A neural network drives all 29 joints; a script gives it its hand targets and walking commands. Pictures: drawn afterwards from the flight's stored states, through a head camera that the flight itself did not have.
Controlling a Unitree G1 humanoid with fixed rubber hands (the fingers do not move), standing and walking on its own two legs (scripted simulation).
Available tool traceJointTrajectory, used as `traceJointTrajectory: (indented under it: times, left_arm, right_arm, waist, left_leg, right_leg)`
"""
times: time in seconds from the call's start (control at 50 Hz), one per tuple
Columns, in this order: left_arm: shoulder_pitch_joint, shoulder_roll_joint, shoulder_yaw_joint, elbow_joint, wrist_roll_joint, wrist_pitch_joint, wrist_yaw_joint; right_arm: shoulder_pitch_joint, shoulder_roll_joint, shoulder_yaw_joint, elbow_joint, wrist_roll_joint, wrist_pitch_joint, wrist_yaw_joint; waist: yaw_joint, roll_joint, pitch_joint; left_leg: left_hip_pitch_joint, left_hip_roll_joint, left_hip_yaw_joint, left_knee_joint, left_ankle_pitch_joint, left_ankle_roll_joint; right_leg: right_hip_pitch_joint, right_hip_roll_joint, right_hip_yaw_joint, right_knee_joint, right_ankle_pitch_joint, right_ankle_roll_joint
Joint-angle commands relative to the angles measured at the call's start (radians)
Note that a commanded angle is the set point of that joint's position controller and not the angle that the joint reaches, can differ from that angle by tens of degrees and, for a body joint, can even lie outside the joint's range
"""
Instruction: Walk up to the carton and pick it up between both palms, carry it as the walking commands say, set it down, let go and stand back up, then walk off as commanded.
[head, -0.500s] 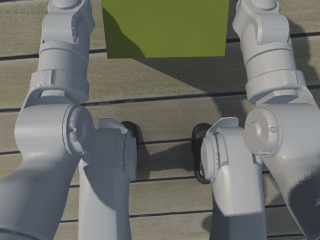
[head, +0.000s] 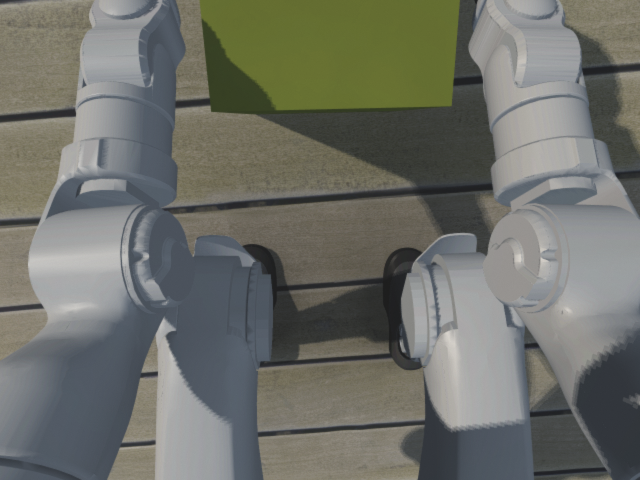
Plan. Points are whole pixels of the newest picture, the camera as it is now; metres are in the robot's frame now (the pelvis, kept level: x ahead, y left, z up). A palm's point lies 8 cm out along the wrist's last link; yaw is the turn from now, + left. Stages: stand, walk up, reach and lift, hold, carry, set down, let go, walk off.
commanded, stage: set down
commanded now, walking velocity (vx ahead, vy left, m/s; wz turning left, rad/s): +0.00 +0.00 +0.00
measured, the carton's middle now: (325, 6) +0.54 +0.01 -0.24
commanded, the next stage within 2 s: none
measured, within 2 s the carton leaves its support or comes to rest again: neither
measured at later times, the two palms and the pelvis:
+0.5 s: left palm out of the picture +0.55 +0.17 -0.16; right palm out of the picture +0.55 -0.13 -0.16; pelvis +0.00 +0.00 +0.00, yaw +0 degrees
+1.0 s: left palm out of the picture +0.55 +0.20 -0.16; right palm out of the picture +0.55 -0.17 -0.16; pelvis -0.01 +0.00 +0.00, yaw +0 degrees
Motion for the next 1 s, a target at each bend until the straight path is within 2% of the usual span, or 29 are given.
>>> traceJointTrajectory:
  times: [0.0,0.26,0.4,0.52,0.56,0.6,0.66,0.7,0.76,0.82,0.88,0.98]
  left_arm:
    - [-0.399,-0.850,-0.319,0.008,-0.058,-0.003,-0.245]
    - [-0.360,-0.808,-0.304,0.006,-0.049,-0.015,-0.238]
    - [-0.338,-0.713,-0.275,0.010,-0.038,-0.031,-0.215]
    - [-0.317,-0.491,-0.225,0.021,-0.027,-0.060,-0.156]
    - [-0.309,-0.354,-0.191,0.029,-0.020,-0.074,-0.120]
    - [-0.277,-0.163,-0.144,0.042,-0.016,-0.092,-0.066]
    - [-0.210,0.175,-0.107,0.055,-0.069,-0.129,0.041]
    - [-0.260,0.223,-0.149,0.049,-0.133,-0.146,0.074]
    - [-0.336,0.256,-0.206,0.036,-0.215,-0.166,0.084]
    - [-0.340,0.267,-0.238,0.071,-0.261,-0.168,0.080]
    - [-0.322,0.271,-0.251,0.119,-0.282,-0.168,0.070]
    - [-0.316,0.284,-0.254,0.148,-0.283,-0.164,0.058]
  right_arm:
    - [-0.415,0.858,0.332,0.002,0.060,-0.004,0.246]
    - [-0.377,0.815,0.324,-0.005,0.055,-0.020,0.238]
    - [-0.358,0.715,0.300,-0.010,0.048,-0.041,0.212]
    - [-0.321,0.501,0.238,-0.006,0.032,-0.072,0.152]
    - [-0.292,0.377,0.200,0.009,0.021,-0.083,0.118]
    - [-0.254,0.187,0.152,0.021,0.015,-0.096,0.068]
    - [-0.195,-0.165,0.106,0.032,0.059,-0.124,-0.038]
    - [-0.242,-0.209,0.143,0.019,0.119,-0.140,-0.067]
    - [-0.303,-0.227,0.218,0.008,0.205,-0.158,-0.071]
    - [-0.311,-0.235,0.261,0.040,0.255,-0.160,-0.065]
    - [-0.303,-0.244,0.272,0.082,0.274,-0.161,-0.058]
    - [-0.300,-0.260,0.254,0.111,0.265,-0.158,-0.051]
  waist:
    - [0.013,-0.001,-0.923]
    - [0.013,0.001,-0.935]
    - [0.013,0.002,-0.951]
    - [0.015,0.001,-0.983]
    - [0.015,0.002,-0.998]
    - [0.014,0.004,-1.019]
    - [0.000,0.010,-1.074]
    - [-0.003,0.017,-1.124]
    - [0.008,0.020,-1.208]
    - [0.014,0.014,-1.201]
    - [0.009,0.005,-1.148]
    - [-0.004,0.003,-1.119]
  left_leg:
    - [0.458,-0.077,0.112,-0.158,0.337,0.039]
    - [0.464,-0.073,0.105,-0.148,0.372,0.035]
    - [0.483,-0.068,0.105,-0.144,0.373,0.029]
    - [0.520,-0.059,0.111,-0.144,0.359,0.019]
    - [0.537,-0.053,0.114,-0.147,0.346,0.015]
    - [0.563,-0.046,0.115,-0.154,0.333,0.010]
    - [0.611,-0.034,0.108,-0.168,0.345,0.001]
    - [0.647,-0.029,0.098,-0.163,0.390,0.005]
    - [0.688,-0.014,0.094,-0.145,0.443,0.011]
    - [0.665,-0.001,0.091,-0.147,0.431,0.010]
    - [0.609,0.008,0.087,-0.153,0.388,0.009]
    - [0.569,0.014,0.085,-0.168,0.338,0.008]
  right_leg:
    - [0.406,0.067,-0.126,-0.163,0.321,-0.030]
    - [0.422,0.065,-0.122,-0.153,0.359,-0.024]
    - [0.440,0.061,-0.122,-0.146,0.361,-0.017]
    - [0.483,0.053,-0.125,-0.142,0.351,-0.005]
    - [0.506,0.049,-0.128,-0.144,0.341,0.000]
    - [0.530,0.043,-0.134,-0.151,0.328,0.006]
    - [0.560,0.028,-0.138,-0.170,0.336,0.012]
    - [0.572,0.021,-0.132,-0.169,0.371,0.009]
    - [0.586,0.003,-0.123,-0.156,0.413,0.004]
    - [0.578,-0.012,-0.109,-0.159,0.403,0.002]
    - [0.563,-0.023,-0.094,-0.169,0.375,-0.001]
    - [0.558,-0.029,-0.086,-0.184,0.338,-0.007]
